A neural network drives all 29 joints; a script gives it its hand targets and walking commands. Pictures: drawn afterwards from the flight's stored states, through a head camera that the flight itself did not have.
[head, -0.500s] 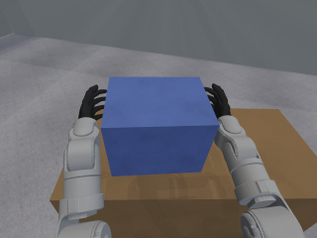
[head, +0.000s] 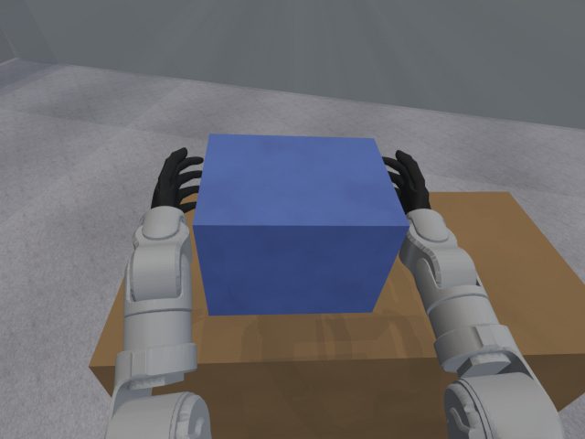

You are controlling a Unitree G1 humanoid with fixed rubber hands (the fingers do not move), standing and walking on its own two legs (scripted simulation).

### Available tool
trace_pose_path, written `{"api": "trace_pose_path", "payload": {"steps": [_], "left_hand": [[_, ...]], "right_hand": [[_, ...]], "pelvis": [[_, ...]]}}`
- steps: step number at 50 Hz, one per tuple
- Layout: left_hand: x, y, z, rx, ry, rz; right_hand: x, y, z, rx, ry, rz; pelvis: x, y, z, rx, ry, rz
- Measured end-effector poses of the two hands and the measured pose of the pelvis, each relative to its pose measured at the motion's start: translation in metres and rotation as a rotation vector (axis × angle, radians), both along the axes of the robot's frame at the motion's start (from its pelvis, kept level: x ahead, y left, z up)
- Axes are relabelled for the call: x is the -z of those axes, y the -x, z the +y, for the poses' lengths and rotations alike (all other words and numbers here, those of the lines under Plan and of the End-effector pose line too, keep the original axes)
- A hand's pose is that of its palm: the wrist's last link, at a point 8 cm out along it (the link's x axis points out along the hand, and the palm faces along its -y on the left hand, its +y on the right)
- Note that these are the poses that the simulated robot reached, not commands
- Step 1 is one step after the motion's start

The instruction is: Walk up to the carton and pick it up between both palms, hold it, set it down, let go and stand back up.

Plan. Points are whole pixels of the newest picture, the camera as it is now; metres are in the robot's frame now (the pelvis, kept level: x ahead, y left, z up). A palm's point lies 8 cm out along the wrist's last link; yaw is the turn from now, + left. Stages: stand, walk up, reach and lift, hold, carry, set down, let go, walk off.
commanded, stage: hold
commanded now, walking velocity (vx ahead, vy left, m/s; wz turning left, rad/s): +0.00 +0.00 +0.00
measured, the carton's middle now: (292, 225) +0.37 +0.01 +0.14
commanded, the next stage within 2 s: none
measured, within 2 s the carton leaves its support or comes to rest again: neither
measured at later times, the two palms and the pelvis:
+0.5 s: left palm (166, 208) +0.36 +0.17 +0.19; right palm (412, 210) +0.36 -0.15 +0.18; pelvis +0.00 +0.00 +0.00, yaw +1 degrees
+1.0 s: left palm (169, 212) +0.36 +0.17 +0.18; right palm (411, 211) +0.37 -0.15 +0.17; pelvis +0.01 +0.00 +0.00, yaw +1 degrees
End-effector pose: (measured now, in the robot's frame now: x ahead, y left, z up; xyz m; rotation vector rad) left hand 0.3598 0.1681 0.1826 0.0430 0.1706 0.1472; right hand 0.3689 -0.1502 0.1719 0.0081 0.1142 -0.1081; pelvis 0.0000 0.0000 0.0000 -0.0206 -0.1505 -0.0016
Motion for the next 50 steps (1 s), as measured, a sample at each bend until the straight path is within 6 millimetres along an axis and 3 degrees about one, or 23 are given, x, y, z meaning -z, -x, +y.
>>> {"api": "trace_pose_path", "payload": {"steps": [21,36,42,50], "left_hand": [[-0.002,-0.001,0.003,0.027,-0.007,-0.022],[0.003,-0.008,0.003,0.029,-0.018,0.023],[-0.004,-0.009,0.000,0.028,-0.022,-0.024],[0.006,-0.001,0.002,0.031,-0.008,-0.001]], "right_hand": [[-0.005,0.005,0.002,0.024,-0.026,-0.028],[0.006,0.000,0.003,0.026,-0.037,0.012],[-0.003,-0.002,0.000,0.029,-0.031,-0.036],[0.001,0.004,0.002,0.024,-0.015,-0.016]], "pelvis": [[0.001,-0.004,0.002,-0.019,0.003,-0.005],[0.000,-0.001,0.007,-0.003,0.001,0.008],[0.000,-0.004,0.006,-0.004,0.005,0.009],[0.001,-0.009,0.004,-0.012,0.008,-0.020]]}}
